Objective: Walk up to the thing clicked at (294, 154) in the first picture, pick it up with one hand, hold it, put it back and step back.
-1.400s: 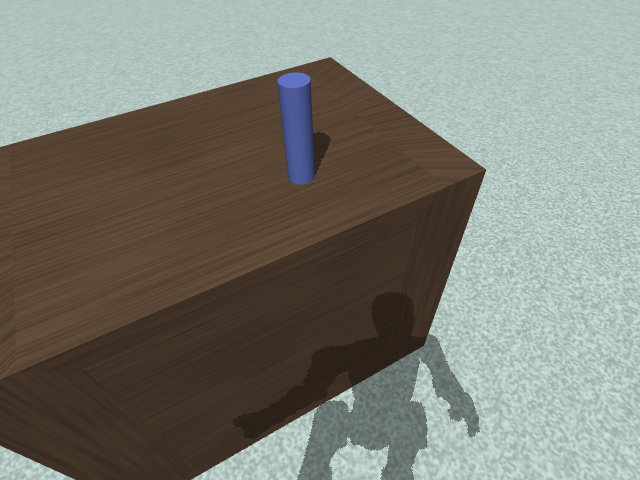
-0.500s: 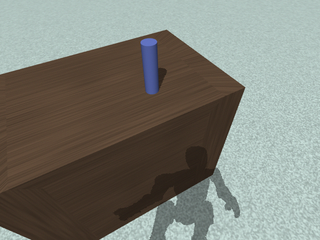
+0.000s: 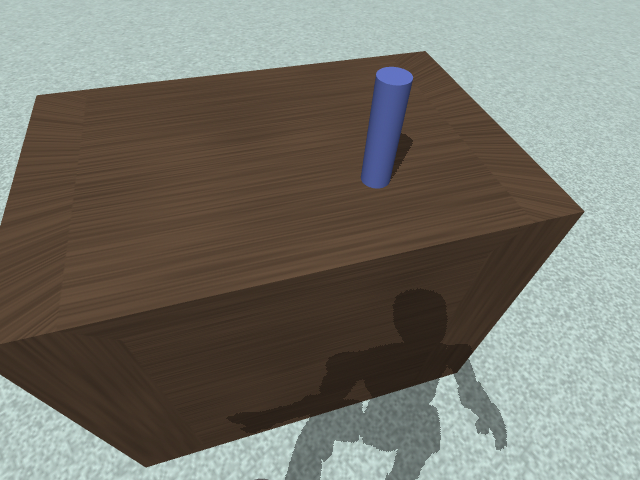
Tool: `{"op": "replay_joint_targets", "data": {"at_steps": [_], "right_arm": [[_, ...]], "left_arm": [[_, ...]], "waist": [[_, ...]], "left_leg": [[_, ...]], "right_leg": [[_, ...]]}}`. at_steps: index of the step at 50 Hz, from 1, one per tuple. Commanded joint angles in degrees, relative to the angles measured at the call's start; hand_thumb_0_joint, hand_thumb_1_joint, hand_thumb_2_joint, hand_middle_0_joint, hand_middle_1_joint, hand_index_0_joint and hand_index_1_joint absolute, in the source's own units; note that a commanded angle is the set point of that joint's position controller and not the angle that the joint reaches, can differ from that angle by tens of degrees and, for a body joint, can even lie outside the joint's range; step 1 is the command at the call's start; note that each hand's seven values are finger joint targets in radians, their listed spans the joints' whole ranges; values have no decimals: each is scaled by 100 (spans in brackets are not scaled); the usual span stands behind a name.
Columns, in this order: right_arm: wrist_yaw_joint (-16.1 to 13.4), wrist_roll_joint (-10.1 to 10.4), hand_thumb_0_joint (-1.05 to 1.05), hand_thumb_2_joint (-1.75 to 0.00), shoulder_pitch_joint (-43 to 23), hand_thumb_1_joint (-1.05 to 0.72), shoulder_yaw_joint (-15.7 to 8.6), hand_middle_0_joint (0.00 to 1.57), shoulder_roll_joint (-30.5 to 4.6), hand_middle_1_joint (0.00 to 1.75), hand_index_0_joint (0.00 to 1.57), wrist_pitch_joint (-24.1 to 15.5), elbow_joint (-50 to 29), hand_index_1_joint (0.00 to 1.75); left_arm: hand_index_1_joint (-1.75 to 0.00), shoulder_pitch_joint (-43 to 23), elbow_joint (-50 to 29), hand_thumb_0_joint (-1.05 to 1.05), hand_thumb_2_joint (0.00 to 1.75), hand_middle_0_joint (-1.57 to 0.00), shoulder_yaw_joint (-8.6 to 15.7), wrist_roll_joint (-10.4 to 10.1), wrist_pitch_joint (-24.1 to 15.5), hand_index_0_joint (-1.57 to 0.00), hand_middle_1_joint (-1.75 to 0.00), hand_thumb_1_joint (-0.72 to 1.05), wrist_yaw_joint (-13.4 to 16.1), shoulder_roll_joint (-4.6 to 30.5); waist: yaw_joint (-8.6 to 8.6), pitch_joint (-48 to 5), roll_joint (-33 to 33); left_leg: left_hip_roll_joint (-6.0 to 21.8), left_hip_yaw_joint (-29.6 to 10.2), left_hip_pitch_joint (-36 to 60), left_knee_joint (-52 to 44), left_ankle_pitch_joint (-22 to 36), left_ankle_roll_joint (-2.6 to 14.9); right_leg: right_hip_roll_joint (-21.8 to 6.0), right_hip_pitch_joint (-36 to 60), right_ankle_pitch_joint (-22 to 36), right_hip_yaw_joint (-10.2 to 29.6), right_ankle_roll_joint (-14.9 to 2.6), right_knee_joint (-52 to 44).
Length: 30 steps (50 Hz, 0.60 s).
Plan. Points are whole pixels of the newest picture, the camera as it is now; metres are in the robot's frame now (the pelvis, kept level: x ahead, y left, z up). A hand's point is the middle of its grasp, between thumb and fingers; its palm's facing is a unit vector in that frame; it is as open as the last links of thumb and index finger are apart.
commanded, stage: walk up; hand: right
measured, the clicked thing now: (383, 133) +0.64 -0.04 +0.08
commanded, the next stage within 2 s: none
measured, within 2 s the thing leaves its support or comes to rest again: neither
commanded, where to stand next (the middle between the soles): +0.13 -0.05 m, yaw +20 degrees
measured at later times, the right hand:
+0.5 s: hand (553, 429) +0.26 -0.33 -0.17, palm faces -0.23 +0.86 -0.45, open 7.4 cm
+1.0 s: hand (520, 400) +0.30 -0.28 -0.16, palm faces -0.44 +0.80 -0.41, open 7.3 cm
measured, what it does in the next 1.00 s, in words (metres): steps to the right, turning left: left foot, then right foot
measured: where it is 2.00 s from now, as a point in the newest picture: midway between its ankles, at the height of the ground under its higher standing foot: outside the picture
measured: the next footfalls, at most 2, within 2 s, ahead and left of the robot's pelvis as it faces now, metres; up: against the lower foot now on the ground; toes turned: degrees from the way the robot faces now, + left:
left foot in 0.06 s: +0.13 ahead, +0.15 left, +0.00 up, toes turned +6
right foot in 0.44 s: +0.22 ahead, -0.18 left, +0.00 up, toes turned +10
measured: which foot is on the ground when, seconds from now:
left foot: up 0.00-0.04, down 0.06-0.46, up 0.48-0.94, down 0.96-1.00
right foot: down 0.00-0.08, up 0.10-0.42, down 0.44-1.00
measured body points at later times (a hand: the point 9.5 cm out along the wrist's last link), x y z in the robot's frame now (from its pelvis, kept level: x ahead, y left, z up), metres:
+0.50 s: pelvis +0.11 -0.07 -0.04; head +0.15 -0.07 +0.41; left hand +0.12 +0.27 -0.13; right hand +0.27 -0.37 -0.14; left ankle +0.09 +0.13 -0.72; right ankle +0.18 -0.18 -0.74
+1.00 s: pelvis +0.08 -0.08 -0.03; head +0.12 -0.06 +0.41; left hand +0.00 +0.26 -0.13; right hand +0.32 -0.33 -0.14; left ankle +0.05 +0.04 -0.74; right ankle +0.18 -0.18 -0.74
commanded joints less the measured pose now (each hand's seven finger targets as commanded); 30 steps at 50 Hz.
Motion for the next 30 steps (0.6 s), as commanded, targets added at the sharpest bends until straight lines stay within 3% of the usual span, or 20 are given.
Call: {"op": "replay_joint_targets", "data": {"at_steps": [1,2,3,4,5,6,9,11,14,16,18,20,21,22,23,24,25,26,28,30], "right_arm": [[-135,84,0,-90,720,-90,-400,20,-925,30,20,-349,-522,30],[-251,62,0,-90,1591,-90,-529,20,-1086,30,20,-348,-273,30],[-363,-1,0,-90,2127,-90,-682,20,-1549,30,20,-350,-287,30],[-480,-67,0,-90,1932,-90,-756,20,-2059,30,20,-368,-497,30],[-566,-31,0,-90,1284,-90,-768,20,-2111,30,20,-365,-835,30],[-586,81,0,-90,828,-90,-801,20,-2318,30,20,-367,-970,30],[-611,110,0,-90,395,-90,-563,20,-1684,30,20,-421,-1176,30],[-619,96,0,-90,683,-90,-498,20,-1650,30,20,-468,-1109,30],[-599,19,0,-90,432,-90,-434,20,-1624,30,20,-438,-1309,30],[-568,-11,0,-90,282,-90,-420,20,-1696,30,20,-395,-1437,30],[-530,-21,0,-90,1,-90,-430,20,-1771,30,20,-272,-1608,30],[-523,11,0,-90,-276,-90,-428,20,-1767,30,20,-109,-1720,30],[-526,74,0,-90,-399,-90,-395,20,-1677,30,20,-38,-1760,30],[-537,124,0,-90,-297,-90,-289,20,-1350,30,20,22,-1768,30],[-558,208,0,-90,-93,-90,-164,20,-917,30,20,44,-1863,30],[-619,162,0,-90,347,-90,-125,20,-808,30,20,108,-1725,30],[-706,171,0,-90,597,-90,-242,20,-1098,30,20,124,-1579,30],[-707,109,0,-90,441,-90,-318,20,-1402,30,20,110,-1460,30],[-583,198,0,-90,362,-90,-339,20,-1441,30,20,111,-1258,30],[-488,172,0,-90,389,-90,-312,20,-1247,30,20,155,-1249,30]], "left_arm": [[-30,-697,-831,0,90,-20,249,-87,-69,-20,-30,90,-17,1237],[-30,-670,-943,0,90,-20,203,-95,-37,-20,-30,90,-45,1083],[-30,-386,-1064,0,90,-20,128,-115,17,-20,-30,90,-57,749],[-30,13,-1191,0,90,-20,34,-64,90,-20,-30,90,-65,450],[-30,123,-1083,0,90,-20,178,-79,233,-20,-30,90,-58,1108],[-30,100,-1060,0,90,-20,211,-103,283,-20,-30,90,-62,1357],[-30,396,-793,0,90,-20,228,-161,316,-20,-30,90,-50,1279],[-30,386,-800,0,90,-20,235,-163,346,-20,-30,90,-7,1141],[-30,348,-884,0,90,-20,179,-260,360,-20,-30,90,42,938],[-30,220,-926,0,90,-20,173,-341,359,-20,-30,90,84,900],[-30,389,-906,0,90,-20,190,-397,329,-20,-30,90,129,921],[-30,490,-815,0,90,-20,232,-382,307,-20,-30,90,158,961],[-30,682,-740,0,90,-20,234,-368,254,-20,-30,90,184,933],[-30,814,-696,0,90,-20,278,-305,174,-20,-30,90,227,1112],[-30,727,-830,0,90,-20,393,-193,100,-20,-30,90,264,1654],[-30,188,-1089,0,90,-20,351,-170,65,-20,-30,90,272,1774],[-30,-478,-1240,0,90,-20,369,-186,54,-20,-30,90,307,2048],[-30,-575,-1215,0,90,-20,358,-209,38,-20,-30,90,310,1818],[-30,-559,-1131,0,90,-20,204,-211,15,-20,-30,90,334,1333],[-30,-368,-984,0,90,-20,222,-178,-24,-20,-30,90,376,1335]], "waist": [[-588,-304,-313],[-953,-725,278],[-1173,-760,1233],[-811,-883,2051],[-607,-911,810],[-483,-415,865],[-160,-131,538],[-175,-41,740],[-161,4,1122],[-193,-44,1423],[-170,-354,1661],[-84,-489,1578],[77,-527,1360],[172,-652,569],[176,-654,-1014],[-174,-584,-1128],[-316,-858,-1542],[-345,-535,-1052],[-322,-202,-695],[-210,-392,-893]], "left_leg": [[-240,456,1156,-1374,1758,10],[-407,483,2301,-1596,2058,33],[226,-845,3133,-2007,1566,424],[1513,-3593,3295,-2403,835,847],[1922,-4472,2349,-2867,-725,1261],[2021,-4517,1643,-3040,-1063,1475],[1202,-2455,1367,-2378,872,1026],[1095,-2016,822,-2042,2508,1057],[846,-1354,195,-1668,3939,1086],[793,-1311,-248,-1516,4389,1074],[633,-1248,-373,-1174,4022,1004],[448,-1238,-674,-747,3025,822],[318,-1204,-675,-287,2806,628],[-103,-993,-621,545,2163,408],[-863,-745,-1313,1823,661,109],[-894,-945,-1445,2658,-1241,12],[-648,-1043,-1430,3312,-1580,17],[-491,-1216,-1441,3573,-1288,-12],[-533,-1040,-1132,3372,-618,-44],[-585,-945,-1193,3126,-207,-102]], "right_leg": [[-827,-500,1830,64,-581,521],[-512,-993,1888,-133,-408,1779],[-104,-2207,361,43,-205,3130],[369,-3345,-1641,586,1,4049],[-73,-3002,-1443,1439,-28,4128],[-375,-2933,-1327,1573,-53,4323],[-620,-2896,-523,1591,7,3960],[-529,-2500,-395,1375,103,3648],[-355,-1987,-212,1092,137,3059],[-225,-1621,-53,921,119,2868],[-38,-1236,-24,739,87,2461],[104,-755,355,603,55,1836],[134,-496,884,574,-31,1137],[2,-476,1154,759,-91,541],[-1264,-386,1732,2443,-365,0],[-2260,-720,1639,3682,-732,-517],[-2733,-737,1775,4624,-1554,-751],[-2546,-1087,1523,4249,-1516,-753],[-1512,-1397,1610,2413,-1026,-166],[-1234,-1061,1450,1898,-909,99]]}}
